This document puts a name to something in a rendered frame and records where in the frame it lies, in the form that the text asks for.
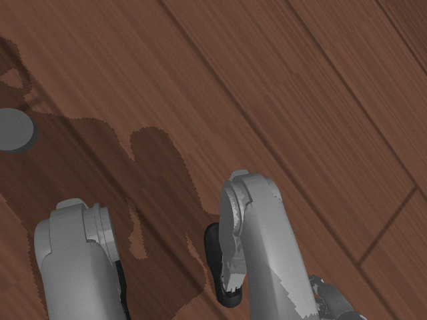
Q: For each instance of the right robot hand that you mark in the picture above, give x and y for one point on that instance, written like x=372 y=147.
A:
x=331 y=303

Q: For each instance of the left robot foot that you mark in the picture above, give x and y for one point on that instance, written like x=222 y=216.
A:
x=123 y=289

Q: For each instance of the right robot foot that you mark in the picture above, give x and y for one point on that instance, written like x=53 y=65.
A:
x=213 y=255

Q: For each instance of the tin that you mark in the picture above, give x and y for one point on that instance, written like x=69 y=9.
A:
x=18 y=132

